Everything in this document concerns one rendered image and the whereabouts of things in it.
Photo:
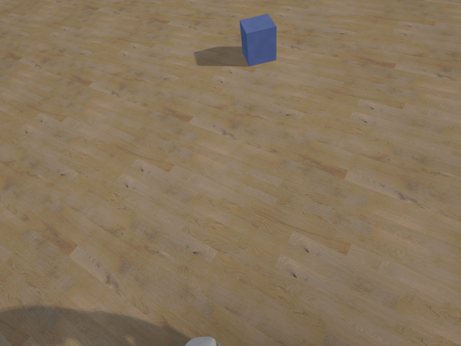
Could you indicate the carton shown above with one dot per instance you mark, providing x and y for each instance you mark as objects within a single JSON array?
[{"x": 259, "y": 39}]

